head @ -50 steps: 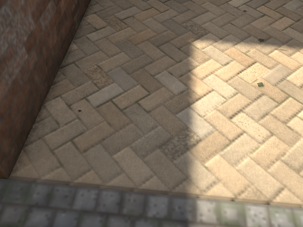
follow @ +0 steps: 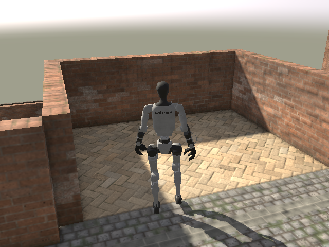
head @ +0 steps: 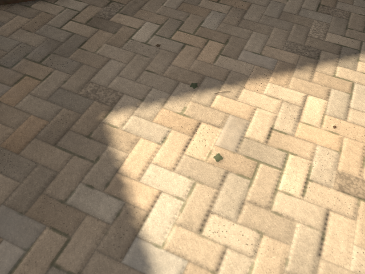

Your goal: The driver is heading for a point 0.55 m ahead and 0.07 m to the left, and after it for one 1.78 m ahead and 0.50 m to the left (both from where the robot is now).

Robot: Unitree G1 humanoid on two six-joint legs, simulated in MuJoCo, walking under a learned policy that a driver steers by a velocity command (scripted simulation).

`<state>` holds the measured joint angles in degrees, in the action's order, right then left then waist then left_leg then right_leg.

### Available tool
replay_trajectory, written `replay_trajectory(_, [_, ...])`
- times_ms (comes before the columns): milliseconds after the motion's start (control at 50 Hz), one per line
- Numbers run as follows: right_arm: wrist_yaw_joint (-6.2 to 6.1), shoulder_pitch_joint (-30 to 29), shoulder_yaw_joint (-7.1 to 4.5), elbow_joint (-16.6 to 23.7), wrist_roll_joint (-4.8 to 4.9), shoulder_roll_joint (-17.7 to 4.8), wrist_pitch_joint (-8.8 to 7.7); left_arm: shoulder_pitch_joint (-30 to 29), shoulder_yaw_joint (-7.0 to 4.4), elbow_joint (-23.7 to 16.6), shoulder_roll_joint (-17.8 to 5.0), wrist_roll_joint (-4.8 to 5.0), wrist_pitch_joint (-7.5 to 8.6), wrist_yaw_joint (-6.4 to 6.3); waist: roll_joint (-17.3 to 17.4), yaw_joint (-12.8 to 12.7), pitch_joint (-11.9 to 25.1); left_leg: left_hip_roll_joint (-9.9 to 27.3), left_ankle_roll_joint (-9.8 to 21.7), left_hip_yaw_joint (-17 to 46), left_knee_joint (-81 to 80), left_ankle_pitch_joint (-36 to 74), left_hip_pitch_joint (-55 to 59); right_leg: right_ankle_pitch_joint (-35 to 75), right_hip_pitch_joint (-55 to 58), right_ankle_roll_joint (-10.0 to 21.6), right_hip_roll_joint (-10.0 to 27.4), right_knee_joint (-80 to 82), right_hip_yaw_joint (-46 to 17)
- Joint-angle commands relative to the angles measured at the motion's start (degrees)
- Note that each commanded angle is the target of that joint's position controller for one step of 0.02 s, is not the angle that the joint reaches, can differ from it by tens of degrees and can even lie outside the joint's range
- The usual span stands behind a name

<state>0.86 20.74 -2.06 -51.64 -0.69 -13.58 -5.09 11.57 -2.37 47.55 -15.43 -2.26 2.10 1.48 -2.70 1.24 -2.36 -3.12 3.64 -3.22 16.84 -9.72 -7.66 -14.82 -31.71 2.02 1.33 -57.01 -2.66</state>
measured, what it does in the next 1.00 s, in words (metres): walks ahead: right foot, then left foot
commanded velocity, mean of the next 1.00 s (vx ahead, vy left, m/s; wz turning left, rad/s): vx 0.08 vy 0.00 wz -0.03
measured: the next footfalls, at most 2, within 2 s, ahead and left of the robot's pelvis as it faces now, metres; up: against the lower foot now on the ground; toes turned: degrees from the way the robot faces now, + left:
right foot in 0.20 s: +0.22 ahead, -0.11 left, +0.00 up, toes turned -1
left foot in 0.52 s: +0.14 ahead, +0.10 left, +0.00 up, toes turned +1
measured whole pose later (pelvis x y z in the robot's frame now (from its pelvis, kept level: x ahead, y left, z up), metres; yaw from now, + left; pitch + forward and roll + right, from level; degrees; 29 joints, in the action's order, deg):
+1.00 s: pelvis +0.13 -0.01 +0.00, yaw +0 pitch -1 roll +0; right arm -2.1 18.5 1.0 -63.4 -0.6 -8.7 -0.7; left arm 16.1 0.1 64.8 -9.4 -0.3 0.4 -1.7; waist 0.2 -0.5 -0.9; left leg -0.7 0.9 -0.6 22.8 -15.0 -6.4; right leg -7.5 -12.9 2.0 -1.5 -21.7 1.7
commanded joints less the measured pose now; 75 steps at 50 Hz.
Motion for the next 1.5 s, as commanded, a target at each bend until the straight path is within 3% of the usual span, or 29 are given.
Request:
replay_trajectory(20, [-0.05, -0.8, -0.75, 2.1, 0.19, -6.3, -0.68, 0.9, 0.74, -2.3, -0.3, 0.34, 0.28, 0.09, 8.5, -2.2, 1.8, 12.1, 6.6, 4.1, -3.6, 43.4, -0.7, 5.6, 3.1, -1.5, 0.3, 9.2, 4.1])
replay_trajectory(120, [-0.49, 2.2, -0.64, -0.2, 0.28, -7.0, 0.49, -3.0, 1.36, -2.0, -0.8, 0.86, 0.44, -0.88, 9.5, -0.2, 3.3, 12.9, 4.9, 3.9, 0.9, 42.5, 2.8, 10.4, 9.4, -0.5, -1.5, 20.8, 5.3])
replay_trajectory(160, [-0.89, 1.3, -0.63, -0.6, 0.45, -7.0, 0.94, -1.3, 1.17, -0.9, -1.4, 0.68, 0.89, -1.42, 8.9, -1.2, 2.9, 13.9, 4.2, 5.6, 4.4, 39.0, 3.7, 10.2, 12.9, 0.9, -1.8, 26.1, 4.6])
replay_trajectory(180, [-1.11, 0.5, -0.57, -0.7, 0.81, -6.9, 1.17, 1.9, 1.03, 0.5, -1.5, 0.32, 1.44, -1.73, 7.2, -3.0, 3.4, 12.8, 3.0, 5.5, 8.4, 35.7, 3.2, 14.2, 17.9, 1.7, -2.1, 32.2, 4.4])
replay_trajectory(200, [-1.23, 1.9, -0.33, -0.8, 0.79, -6.2, 1.13, 5.0, 0.59, 1.8, -3.5, -0.29, 2.25, -2.12, 3.7, -3.7, 5.5, 10.7, 1.2, 4.8, 13.9, 28.1, 0.9, 26.1, 24.9, 2.5, 1.4, 35.1, 1.1])
replay_trajectory(220, [-1.55, 5.1, 0.32, 0.3, 0.71, -4.2, 1.0, 8.9, -0.04, 2.2, -7.2, -0.82, 2.78, -2.39, -3.2, -2.8, 11.0, 7.6, -0.4, 2.3, 22.2, 5.8, -5.2, 53.8, 35.2, 5.3, 13.0, 30.1, -8.5])
replay_trajectory(240, [-1.82, 12.1, 1.16, -2.2, 2.37, -0.3, 2.43, 9.2, 0.02, 2.8, -6.3, 0.83, 1.9, -2.45, -10.6, -1.6, 17.6, 2.0, -1.2, 1.9, 31.6, -23.6, -8.0, 62.9, 38.1, 15.1, 21.6, 30.4, -17.4])
replay_trajectory(260, [-2.25, 8.9, 0.33, -2.7, 1.25, -4.1, 3.95, 7.9, 0.71, 2.3, -3.7, 2.32, 1.41, -2.1, -5.7, -2.6, 15.3, 1.9, -1.4, 4.5, 35.5, -29.4, -10.5, 52.9, 34.5, 16.6, 20.4, 33.2, -18.4])
replay_trajectory(280, [-2.12, 4.5, 0.03, -1.8, 0.24, -4.4, 4.61, 4.9, 1.06, 2.2, -2.9, 2.32, 1.11, -2.29, -4.3, -2.1, 9.8, 2.2, -1.8, 5.1, 36.8, -28.1, -12.9, 43.2, 30.0, 15.4, 18.0, 36.5, -16.3])
replay_trajectory(320, [-1.85, 1.4, 0.19, -2.0, -0.52, -3.1, 5.59, 0.3, 1.73, 2.1, -1.5, 1.63, 0.58, -3.2, -2.8, 0.3, 4.9, 4.3, -2.8, 5.8, 33.0, -21.8, -10.5, 32.2, 21.9, 11.6, 13.8, 41.2, -11.5])
replay_trajectory(360, [-1.91, 3.3, 0.68, -4.0, -0.51, -1.5, 6.41, -1.1, 1.84, 2.7, -1.5, 1.28, 0.46, -3.47, -3.3, 1.7, 5.5, 4.0, -3.8, 4.4, 28.6, -18.1, -5.4, 27.9, 18.6, 9.2, 10.7, 42.4, -7.5])
replay_trajectory(420, [-2.45, 2.0, 0.86, -5.2, -0.13, -1.2, 7.29, -0.5, 1.66, 4.2, -2.1, 1.39, 0.32, -3.26, -3.2, 1.1, 5.9, 3.7, -4.2, 3.4, 21.9, -14.7, -2.9, 15.5, 17.5, 8.3, 9.4, 43.5, -6.5])
replay_trajectory(480, [-2.64, 1.6, 1.18, -6.6, -0.37, -0.7, 7.47, -1.2, 1.24, 5.4, -2.9, 1.83, -0.77, -3.13, -2.9, 1.7, 3.4, 3.5, -3.3, 1.9, 12.1, -6.2, 1.4, -5.1, 12.5, 6.0, 7.8, 45.0, -6.8])
replay_trajectory(520, [-2.64, 1.0, 1.32, -6.8, -1.08, -2.0, 6.84, 0.3, 1.0, 6.4, -2.6, 2.15, -1.43, -3.0, -0.9, 0.9, 0.3, 6.5, -2.2, 5.4, 5.7, -3.5, 3.0, -14.3, 8.6, 2.2, 6.6, 45.9, -7.6])
replay_trajectory(540, [-2.61, 0.5, 1.32, -6.6, -1.19, -3.3, 6.23, 1.3, 0.88, 6.8, -2.2, 2.34, -1.73, -2.93, 0.4, -0.2, -1.2, 8.8, -1.4, 8.4, 3.4, -7.2, 0.3, -12.7, 8.9, 0.9, 5.1, 45.4, -6.9])
replay_trajectory(560, [-2.44, -0.7, 1.22, -7.4, -0.35, -3.7, 5.81, 1.4, 0.78, 7.1, -1.4, 2.57, -2.04, -2.74, 6.0, -1.4, -4.3, 8.8, -0.9, 9.5, 1.8, -12.1, -8.6, -6.6, 13.9, 0.7, 2.5, 43.8, -3.8])
replay_trajectory(600, [-2.43, -2.3, 1.73, -7.7, 0.0, -2.0, 4.62, 3.5, 0.84, 8.9, -0.7, 1.99, -1.82, -2.62, 8.1, -2.6, -2.4, 9.3, -1.7, 10.2, -1.6, -12.3, -12.5, 2.1, 22.7, 1.4, 2.5, 39.4, -3.0])
replay_trajectory(680, [-2.78, -1.3, 1.81, -8.5, 0.16, -1.7, 4.03, 4.4, 0.92, 11.3, -0.7, 1.85, -1.17, -2.64, 4.5, -2.3, -0.7, 8.7, -1.6, 9.1, -0.7, -7.0, -8.1, 4.8, 22.8, 1.6, 3.1, 39.3, -3.3])
replay_trajectory(780, [-2.89, 0.6, 2.0, -9.7, 0.06, -1.1, 4.19, 5.0, 1.31, 13.4, 0.1, 1.96, -1.3, -2.91, 3.3, -1.7, -1.3, 8.7, -1.0, 8.9, -0.3, -5.9, -6.9, 5.3, 21.9, 1.1, 3.0, 39.5, -3.0])
replay_trajectory(1200, [-3.39, 3.0, 2.5, -12.6, 0.17, 1.4, 4.06, 8.0, 1.89, 18.5, 2.6, 1.93, -1.52, -3.66, 3.3, -1.7, -2.2, 8.4, -0.7, 8.2, 0.2, -1.4, -5.0, 9.8, 22.7, 0.7, 3.4, 38.0, -2.6])
replay_trajectory(1220, [-3.37, 3.7, 2.49, -12.8, 0.07, 1.5, 4.08, 8.4, 1.94, 18.7, 2.9, 1.9, -1.58, -3.64, 3.3, -1.6, -1.1, 7.9, -0.5, 8.1, -0.3, -5.8, -4.6, 5.7, 23.0, 0.8, 2.8, 38.0, -2.3])
replay_trajectory(1260, [-3.25, 4.4, 1.58, -12.7, -0.15, -0.3, 4.46, 8.1, 1.39, 18.3, 2.0, 1.8, -1.93, -3.49, 4.8, -1.3, -2.4, 6.9, 1.1, 8.9, -0.4, -20.2, -6.1, -7.3, 20.2, 1.7, 0.1, 34.8, -0.3])
replay_trajectory(1300, [-2.97, 5.6, 0.79, -12.0, -0.21, -1.6, 4.93, 6.6, 1.05, 16.9, 2.2, 1.26, -2.12, -2.96, 7.0, -0.1, -7.1, 9.4, 3.8, 14.0, -3.2, -34.0, -7.6, -17.0, 12.2, 2.5, -2.1, 30.2, 1.3])
replay_trajectory(1340, [-3.05, 8.7, -0.21, -12.8, -0.11, -3.4, 4.75, 3.2, 1.51, 14.4, 5.0, 0.46, -1.31, -2.15, 11.5, 1.3, -10.4, 16.9, 7.7, 23.6, -9.2, -38.9, -4.2, -10.1, 4.5, 1.9, -3.4, 20.6, 6.1])
replay_trajectory(1360, [-3.04, 8.6, -0.6, -12.8, -0.24, -3.7, 4.44, 1.7, 1.4, 13.2, 4.7, -0.03, -0.68, -1.83, 11.5, 1.6, -11.2, 19.8, 9.3, 26.1, -10.5, -36.4, -3.6, -7.3, 2.5, 2.0, -1.5, 17.0, 6.0])
replay_trajectory(1400, [-2.74, 7.9, -1.09, -12.4, -0.78, -4.1, 3.56, 1.0, 0.78, 11.5, 3.2, 0.25, 0.61, -1.21, 10.1, 0.9, -10.3, 20.6, 10.1, 25.6, -9.8, -29.7, -0.7, -8.7, 0.2, 2.4, 0.3, 15.3, 5.1])
replay_trajectory(1440, [-2.46, 6.2, -1.28, -11.9, -0.54, -3.7, 2.78, 2.2, 0.41, 10.8, 3.2, 1.01, 1.74, -0.77, 9.3, -0.8, -9.6, 18.2, 8.7, 20.6, -7.0, -23.2, -1.5, -7.5, 5.6, 2.6, -0.2, 21.3, 6.3])
replay_trajectory(1480, [-2.27, 2.7, -1.39, -10.8, -0.05, -3.4, 2.34, 11.5, -0.13, 13.8, 4.0, 1.76, 2.37, -0.8, 7.3, -5.3, -7.3, 13.5, 6.4, 13.9, -0.2, -16.8, -10.8, -2.4, 24.0, 2.7, -3.6, 30.4, 8.6])
replay_trajectory(1500, [-2.01, 1.3, -0.93, -9.9, -0.22, -1.9, 1.69, 19.1, -1.09, 16.0, 2.0, 1.52, 2.74, -1.29, 2.4, -8.5, -4.7, 10.0, 4.6, 8.9, 9.7, -10.8, -17.8, -3.8, 35.8, 3.4, -0.7, 34.3, 2.6])
Velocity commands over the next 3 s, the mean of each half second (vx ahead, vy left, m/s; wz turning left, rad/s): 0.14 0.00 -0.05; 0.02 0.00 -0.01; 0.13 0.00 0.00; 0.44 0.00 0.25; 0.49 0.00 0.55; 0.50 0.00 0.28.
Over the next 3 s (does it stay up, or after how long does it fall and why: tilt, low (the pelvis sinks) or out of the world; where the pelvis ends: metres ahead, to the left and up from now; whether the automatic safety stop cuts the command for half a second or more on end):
stays up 0.97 0.16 -0.01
